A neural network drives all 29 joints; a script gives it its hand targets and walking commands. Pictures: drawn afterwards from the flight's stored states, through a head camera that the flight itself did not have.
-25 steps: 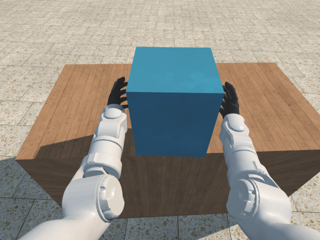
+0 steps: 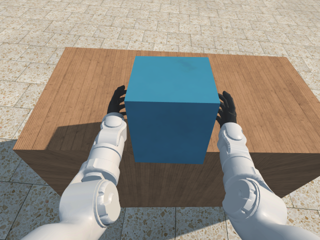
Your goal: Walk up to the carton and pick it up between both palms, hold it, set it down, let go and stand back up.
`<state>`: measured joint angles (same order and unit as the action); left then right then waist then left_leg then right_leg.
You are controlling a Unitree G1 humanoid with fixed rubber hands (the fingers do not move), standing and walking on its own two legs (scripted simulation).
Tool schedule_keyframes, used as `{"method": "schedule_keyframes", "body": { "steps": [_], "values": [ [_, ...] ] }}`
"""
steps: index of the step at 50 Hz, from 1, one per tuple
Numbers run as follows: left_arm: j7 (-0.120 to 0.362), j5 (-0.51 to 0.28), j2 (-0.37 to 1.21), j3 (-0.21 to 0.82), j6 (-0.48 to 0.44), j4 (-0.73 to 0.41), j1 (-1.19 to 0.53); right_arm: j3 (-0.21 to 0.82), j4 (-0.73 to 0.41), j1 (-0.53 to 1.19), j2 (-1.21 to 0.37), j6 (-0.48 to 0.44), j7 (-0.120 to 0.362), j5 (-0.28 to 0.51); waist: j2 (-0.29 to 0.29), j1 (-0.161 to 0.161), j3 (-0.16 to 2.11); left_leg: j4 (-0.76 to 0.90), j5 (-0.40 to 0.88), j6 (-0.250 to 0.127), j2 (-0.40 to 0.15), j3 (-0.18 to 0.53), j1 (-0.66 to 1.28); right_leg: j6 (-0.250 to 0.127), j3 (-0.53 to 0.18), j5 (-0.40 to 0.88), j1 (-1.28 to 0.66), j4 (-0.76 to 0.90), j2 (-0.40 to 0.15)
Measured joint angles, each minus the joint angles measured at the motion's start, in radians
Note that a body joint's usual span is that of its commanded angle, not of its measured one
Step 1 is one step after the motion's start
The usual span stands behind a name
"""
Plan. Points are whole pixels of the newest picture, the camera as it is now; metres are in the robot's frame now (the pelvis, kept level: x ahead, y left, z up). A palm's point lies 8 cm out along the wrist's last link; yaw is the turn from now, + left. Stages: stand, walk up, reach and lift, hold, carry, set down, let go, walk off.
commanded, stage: set down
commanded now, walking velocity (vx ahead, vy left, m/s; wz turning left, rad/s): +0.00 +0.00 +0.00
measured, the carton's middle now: (170, 111) +0.46 -0.03 +0.03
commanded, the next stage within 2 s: none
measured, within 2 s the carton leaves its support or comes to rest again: rests again in 1.02 s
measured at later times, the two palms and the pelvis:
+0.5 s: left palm (121, 111) +0.44 +0.11 +0.06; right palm (228, 121) +0.41 -0.19 +0.06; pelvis +0.00 -0.01 +0.00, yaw +0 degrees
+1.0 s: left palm (130, 111) +0.44 +0.09 +0.06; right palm (238, 122) +0.41 -0.21 +0.06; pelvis +0.00 -0.01 +0.00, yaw -1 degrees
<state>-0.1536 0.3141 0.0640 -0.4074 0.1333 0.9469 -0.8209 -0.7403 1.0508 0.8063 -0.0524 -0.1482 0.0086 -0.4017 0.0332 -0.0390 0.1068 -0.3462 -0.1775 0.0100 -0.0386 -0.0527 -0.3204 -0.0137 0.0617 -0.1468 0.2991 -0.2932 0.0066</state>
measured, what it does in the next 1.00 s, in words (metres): stands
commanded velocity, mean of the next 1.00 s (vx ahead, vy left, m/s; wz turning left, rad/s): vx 0.00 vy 0.00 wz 0.00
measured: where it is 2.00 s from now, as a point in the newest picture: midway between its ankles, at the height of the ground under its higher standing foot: outside the picture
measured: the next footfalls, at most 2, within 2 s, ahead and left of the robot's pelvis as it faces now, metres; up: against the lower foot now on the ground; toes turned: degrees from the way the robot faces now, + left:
none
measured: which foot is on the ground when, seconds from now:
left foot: down 0.00-1.00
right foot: down 0.00-1.00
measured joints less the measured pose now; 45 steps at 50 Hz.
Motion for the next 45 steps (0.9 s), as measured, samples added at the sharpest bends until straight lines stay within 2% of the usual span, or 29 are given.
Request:
{"method": "schedule_keyframes", "body": {
  "steps": [6,15,24,28,30,35,45],
  "values": [
    [-0.025,-0.001,0.016,-0.005,-0.044,0.03,-0.023,0.046,0.017,0.003,0.04,-0.026,-0.001,0.034,-0.02,-0.006,0.02,-0.017,-0.011,0.007,-0.016,-0.011,-0.048,-0.009,-0.003,-0.001,0.05,-0.008,0.013],
    [0.02,0.004,0.004,-0.08,-0.13,0.1,-0.06,0.123,-0.05,-0.011,0.043,-0.014,-0.017,0.035,-0.041,-0.014,0.0,0.037,0.017,0.012,-0.003,-0.009,-0.032,-0.007,-0.004,-0.021,0.074,-0.044,0.001],
    [0.026,-0.003,-0.02,-0.092,-0.175,0.107,-0.069,0.091,-0.071,-0.003,0.005,-0.046,-0.017,0.004,-0.032,-0.005,-0.013,0.057,0.038,0.005,0.01,-0.008,-0.05,0.0,-0.011,-0.009,0.096,-0.04,-0.01],
    [0.02,0.002,-0.018,-0.082,-0.18,0.106,-0.066,0.056,-0.046,0.003,0.003,-0.062,-0.006,-0.014,-0.019,-0.001,0.002,0.041,0.034,0.002,0.008,-0.012,-0.074,-0.002,-0.008,-0.001,0.111,-0.031,-0.009],
    [0.001,-0.023,-0.019,-0.039,-0.162,0.088,-0.052,0.034,-0.004,0.014,0.012,-0.064,-0.008,-0.012,-0.022,-0.014,0.031,0.024,0.029,0.002,0.005,-0.005,-0.107,-0.005,0.003,0.004,0.128,-0.022,-0.008],
    [-0.033,-0.032,-0.012,0.001,-0.118,0.086,-0.06,0.031,0.06,0.036,0.054,-0.043,0.004,0.01,-0.023,-0.016,0.058,-0.013,0.012,0.003,-0.01,-0.008,-0.14,-0.007,0.008,0.018,0.141,-0.007,0.004],
    [-0.01,-0.002,0.003,-0.056,-0.111,0.105,-0.089,0.028,0.001,0.047,0.06,-0.009,0.029,-0.009,-0.021,-0.024,0.024,0.013,0.023,0.004,-0.004,-0.023,-0.101,-0.009,0.0,0.005,0.131,-0.034,-0.003]
  ]
}}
